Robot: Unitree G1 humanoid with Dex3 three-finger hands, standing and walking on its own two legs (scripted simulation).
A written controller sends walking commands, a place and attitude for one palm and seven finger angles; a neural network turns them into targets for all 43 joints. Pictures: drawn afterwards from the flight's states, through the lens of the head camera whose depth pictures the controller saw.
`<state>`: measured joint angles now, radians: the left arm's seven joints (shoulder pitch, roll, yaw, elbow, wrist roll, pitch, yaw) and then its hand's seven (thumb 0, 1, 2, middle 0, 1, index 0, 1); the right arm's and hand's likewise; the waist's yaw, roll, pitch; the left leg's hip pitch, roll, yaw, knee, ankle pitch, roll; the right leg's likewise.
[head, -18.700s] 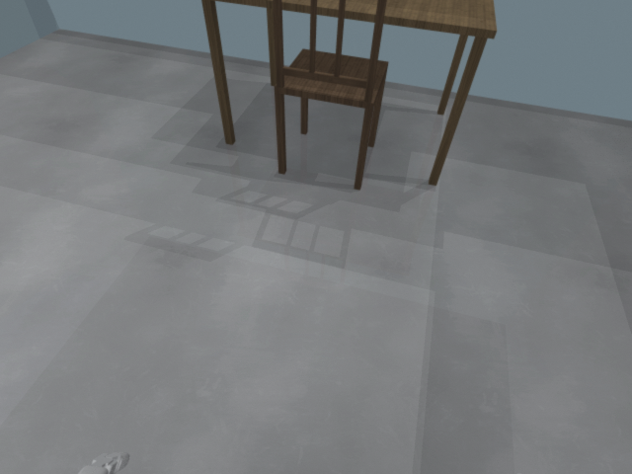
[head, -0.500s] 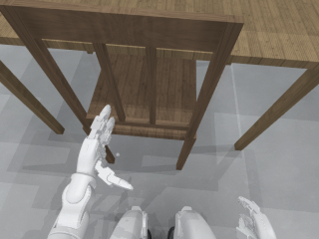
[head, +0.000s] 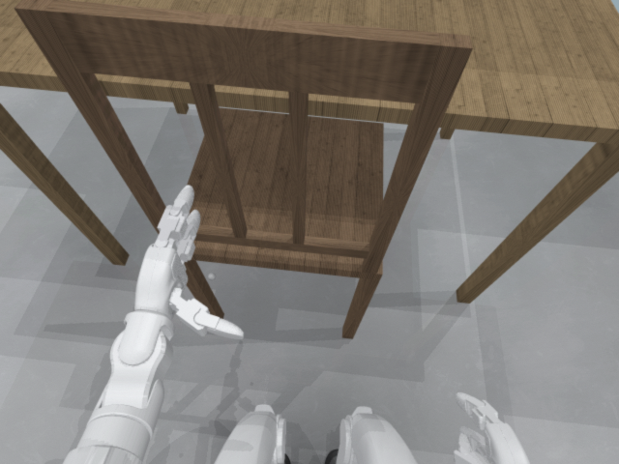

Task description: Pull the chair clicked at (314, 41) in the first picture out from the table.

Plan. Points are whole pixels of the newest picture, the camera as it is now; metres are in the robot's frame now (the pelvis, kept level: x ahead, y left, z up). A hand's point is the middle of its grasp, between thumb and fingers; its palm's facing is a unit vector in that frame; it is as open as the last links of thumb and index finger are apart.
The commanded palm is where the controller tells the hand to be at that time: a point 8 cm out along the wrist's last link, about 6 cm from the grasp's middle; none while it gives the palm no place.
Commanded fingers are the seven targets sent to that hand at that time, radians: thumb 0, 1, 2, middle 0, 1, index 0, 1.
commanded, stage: aim the fingers beside a spindle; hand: left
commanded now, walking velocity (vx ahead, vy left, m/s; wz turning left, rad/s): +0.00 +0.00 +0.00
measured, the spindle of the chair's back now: (225, 175) +0.48 +0.13 +0.05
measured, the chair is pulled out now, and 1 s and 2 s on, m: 0.00 0.00 0.00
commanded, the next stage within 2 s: push the fingers through the gap in 0.68 s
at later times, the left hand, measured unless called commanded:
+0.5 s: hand (225, 299) +0.31 +0.12 +0.02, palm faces -0.15 -0.99 +0.02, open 16.9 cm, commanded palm +0.32 +0.19 +0.03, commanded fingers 0.00 -0.50 0.30 -0.06 -0.08 -0.06 -0.08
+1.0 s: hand (219, 266) +0.36 +0.13 +0.01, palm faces -0.08 -1.00 -0.06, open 16.9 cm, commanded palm +0.34 +0.18 +0.02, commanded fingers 0.00 -0.50 0.30 -0.06 -0.08 -0.06 -0.08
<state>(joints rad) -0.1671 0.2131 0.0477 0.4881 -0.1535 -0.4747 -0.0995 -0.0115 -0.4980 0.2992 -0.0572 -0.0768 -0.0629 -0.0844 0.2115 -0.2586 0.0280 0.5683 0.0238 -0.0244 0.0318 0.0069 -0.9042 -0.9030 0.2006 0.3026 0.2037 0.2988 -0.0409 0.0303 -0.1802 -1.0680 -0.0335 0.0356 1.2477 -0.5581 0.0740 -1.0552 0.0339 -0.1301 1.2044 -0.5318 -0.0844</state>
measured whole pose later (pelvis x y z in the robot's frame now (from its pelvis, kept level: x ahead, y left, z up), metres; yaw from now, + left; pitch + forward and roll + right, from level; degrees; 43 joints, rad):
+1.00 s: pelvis +0.00 +0.00 -0.01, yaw +0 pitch +22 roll -3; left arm -0.23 0.21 0.03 0.50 -0.13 -0.46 -0.07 -0.01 -0.50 0.30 -0.06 -0.08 -0.06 -0.08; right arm 0.20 -0.26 0.03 0.58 0.01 -0.02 0.03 0.01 -0.90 -0.90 0.20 0.30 0.20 0.30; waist -0.05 0.03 -0.17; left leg -1.10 -0.03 0.03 1.28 -0.57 0.08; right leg -1.08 0.03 -0.14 1.23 -0.54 -0.08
